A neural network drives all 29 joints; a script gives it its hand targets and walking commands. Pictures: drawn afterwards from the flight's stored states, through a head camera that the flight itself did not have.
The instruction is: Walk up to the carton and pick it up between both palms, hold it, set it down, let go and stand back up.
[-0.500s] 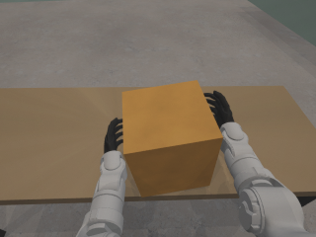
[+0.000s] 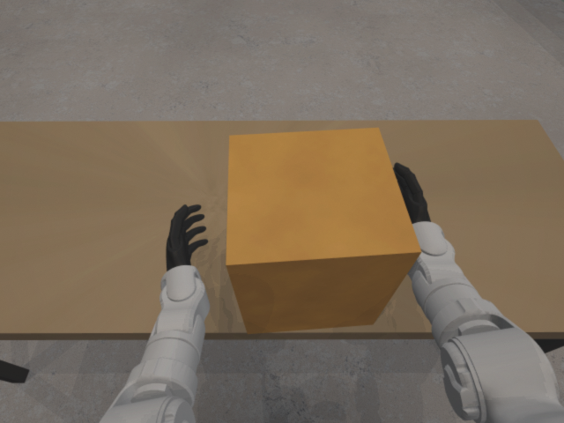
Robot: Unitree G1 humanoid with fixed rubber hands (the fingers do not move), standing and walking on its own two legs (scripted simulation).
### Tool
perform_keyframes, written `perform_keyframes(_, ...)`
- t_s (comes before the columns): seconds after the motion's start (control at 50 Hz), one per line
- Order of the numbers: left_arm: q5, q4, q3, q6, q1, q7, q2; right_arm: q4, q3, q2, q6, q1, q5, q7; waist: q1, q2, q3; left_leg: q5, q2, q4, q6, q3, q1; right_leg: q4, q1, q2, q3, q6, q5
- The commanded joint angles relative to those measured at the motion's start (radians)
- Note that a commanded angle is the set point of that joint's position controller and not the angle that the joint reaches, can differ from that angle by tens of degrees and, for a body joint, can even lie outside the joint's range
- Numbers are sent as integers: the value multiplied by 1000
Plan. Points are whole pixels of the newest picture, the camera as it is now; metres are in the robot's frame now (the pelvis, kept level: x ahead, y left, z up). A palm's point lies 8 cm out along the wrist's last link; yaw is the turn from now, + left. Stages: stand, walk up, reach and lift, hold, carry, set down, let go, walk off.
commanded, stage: set down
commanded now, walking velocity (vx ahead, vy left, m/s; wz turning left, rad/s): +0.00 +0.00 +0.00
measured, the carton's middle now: (307, 238) +0.39 +0.00 +0.01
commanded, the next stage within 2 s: none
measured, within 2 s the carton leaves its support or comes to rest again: neither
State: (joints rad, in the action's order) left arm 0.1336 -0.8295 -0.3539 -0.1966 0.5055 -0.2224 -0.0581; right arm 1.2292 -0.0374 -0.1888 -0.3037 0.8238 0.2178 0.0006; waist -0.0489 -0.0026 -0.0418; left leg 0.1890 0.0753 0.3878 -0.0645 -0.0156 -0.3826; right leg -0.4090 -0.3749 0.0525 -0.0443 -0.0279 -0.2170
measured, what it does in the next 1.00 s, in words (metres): stands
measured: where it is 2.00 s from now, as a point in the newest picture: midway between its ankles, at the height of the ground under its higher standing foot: outside the picture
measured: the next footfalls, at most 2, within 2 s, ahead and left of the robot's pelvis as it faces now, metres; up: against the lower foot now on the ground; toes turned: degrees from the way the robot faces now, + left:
none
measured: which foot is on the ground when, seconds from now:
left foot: down 0.00-1.00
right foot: down 0.00-1.00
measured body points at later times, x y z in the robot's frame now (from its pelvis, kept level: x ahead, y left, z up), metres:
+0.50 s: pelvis -0.03 +0.00 +0.00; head +0.03 +0.00 +0.45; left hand +0.28 +0.20 -0.01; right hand +0.37 -0.20 +0.03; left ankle -0.01 +0.16 -0.74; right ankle -0.02 -0.10 -0.74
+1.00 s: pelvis -0.05 +0.00 +0.00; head +0.00 +0.00 +0.45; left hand +0.25 +0.21 -0.01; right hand +0.30 -0.20 +0.01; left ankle -0.01 +0.16 -0.74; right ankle -0.02 -0.10 -0.74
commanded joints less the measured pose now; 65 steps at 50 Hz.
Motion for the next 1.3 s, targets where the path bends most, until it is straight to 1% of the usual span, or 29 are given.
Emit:
perform_keyframes(0.0, -121, 168, 199, -64, 255, 13, 61, -223, -147, -204, -71, 299, 139, 2, -140, 2, -748, -588, -70, 102, -29, 119, 63, -52, 304, 45, 12, 14, 747)
perform_keyframes(0.04, -122, 208, 209, -59, 198, 16, 53, -233, -150, -216, -80, 253, 145, 5, -129, 3, -741, -612, -67, 97, -29, 110, 71, -56, 321, 47, 16, 13, 782)
perform_keyframes(0.06, -118, 225, 209, -56, 180, 17, 53, -238, -149, -225, -84, 237, 147, 6, -128, 1, -737, -620, -66, 96, -29, 107, 76, -58, 322, 48, 19, 13, 791)
perform_keyframes(0.1, -115, 280, 218, -52, 138, 17, 53, -246, -144, -242, -90, 192, 152, 11, -116, -8, -727, -655, -61, 98, -32, 100, 102, -60, 320, 53, 27, 9, 799)
perform_keyframes(0.14, -111, 308, 213, -47, 118, 17, 62, -249, -145, -259, -88, 166, 160, 18, -119, -9, -714, -662, -58, 98, -32, 99, 127, -49, 310, 56, 28, 5, 767)
perform_keyframes(0.18, -111, 340, 225, -39, 79, 18, 59, -248, -143, -275, -86, 122, 168, 27, -109, -15, -692, -674, -53, 98, -34, 92, 168, -36, 294, 61, 34, -1, 725)
perform_keyframes(0.28, -136, 420, 264, -33, 12, 22, 63, -329, -138, -298, -88, 51, 179, 53, -96, 7, -680, -624, -58, 84, -24, 89, 200, -11, 300, 59, 38, -9, 648)
perform_keyframes(0.34, -149, 442, 273, -36, 0, 20, 83, -377, -136, -302, -88, 29, 184, 69, -103, 27, -665, -554, -63, 72, -11, 94, 190, -4, 298, 52, 31, -7, 570)
perform_keyframes(0.38, -158, 458, 284, -38, -18, 18, 87, -405, -132, -310, -89, 5, 187, 82, -102, 40, -647, -516, -64, 65, -4, 94, 189, -1, 294, 47, 28, -7, 522)
perform_keyframes(0.5, -178, 446, 302, -31, 6, 0, 107, -436, -102, -330, -73, -27, 188, 121, -107, 66, -564, -314, -62, 34, 22, 99, 167, 23, 226, 31, 16, -10, 248)
perform_keyframes(0.58, -192, 423, 319, -19, 27, -14, 109, -440, -75, -334, -50, -48, 179, 140, -95, 80, -500, -180, -61, 9, 39, 96, 149, 40, 178, 17, 3, -10, 75)
perform_keyframes(0.66, -195, 431, 334, -2, 26, -22, 104, -442, -41, -342, -34, -83, 159, 149, -74, 84, -476, -121, -62, -5, 43, 87, 155, 50, 163, 12, -7, -13, -1)
perform_keyframes(0.68, -196, 447, 338, 0, 14, -24, 102, -452, -34, -343, -33, -101, 157, 151, -69, 85, -483, -126, -62, -5, 42, 85, 164, 51, 168, 12, -6, -12, 6)
perform_keyframes(0.74, -187, 446, 333, 7, -2, -24, 102, -455, -22, -344, -33, -127, 150, 153, -63, 96, -471, -125, -64, -10, 44, 82, 169, 55, 180, 9, -12, -11, 8)
perform_keyframes(0.84, -168, 505, 337, 18, -124, -18, 83, -496, -19, -357, -53, -247, 161, 157, -46, 91, -480, -216, -66, -9, 38, 73, 231, 58, 233, 15, -2, -14, 130)
perform_keyframes(0.9, -159, 550, 342, 24, -177, -13, 80, -538, -11, -371, -71, -303, 165, 159, -34, 89, -481, -253, -70, -10, 36, 69, 257, 62, 255, 15, 6, -13, 183)
perform_keyframes(0.94, -157, 575, 348, 28, -209, -10, 79, -572, -5, -378, -81, -336, 167, 161, -28, 92, -468, -258, -71, -14, 37, 68, 269, 66, 259, 15, 12, -13, 194)
perform_keyframes(1.04, -172, 650, 379, 30, -254, -12, 80, -639, 15, -390, -91, -403, 164, 171, -3, 94, -435, -209, -73, -28, 42, 65, 286, 77, 236, 9, 21, -15, 141)
perform_keyframes(1.12, -183, 698, 398, 34, -311, -16, 83, -684, 21, -384, -90, -476, 167, 178, 6, 109, -411, -178, -73, -38, 48, 65, 296, 85, 227, 3, 20, -14, 108)
perform_keyframes(1.14, -186, 701, 401, 37, -310, -16, 86, -695, 23, -382, -89, -478, 167, 179, 6, 112, -405, -161, -74, -41, 50, 67, 292, 88, 220, 1, 19, -14, 89)
perform_keyframes(1.16, -184, 711, 406, 39, -343, -17, 83, -696, 24, -381, -87, -514, 166, 180, 11, 116, -393, -160, -73, -44, 51, 64, 299, 91, 222, 1, 21, -14, 86)
perform_keyframes(1.18, -185, 719, 405, 41, -348, -18, 88, -709, 26, -380, -86, -523, 166, 181, 9, 114, -393, -154, -74, -44, 53, 65, 297, 91, 221, -2, 17, -14, 80)
perform_keyframes(1.24, -184, 745, 412, 47, -400, -19, 86, -732, 32, -376, -84, -579, 163, 181, 16, 117, -379, -147, -76, -49, 55, 65, 303, 97, 222, -4, 16, -13, 77)
perform_keyframes(1.28, -182, 740, 416, 52, -414, -17, 86, -743, 36, -372, -79, -603, 156, 180, 24, 117, -363, -126, -77, -53, 56, 66, 306, 104, 212, -6, 13, -12, 58)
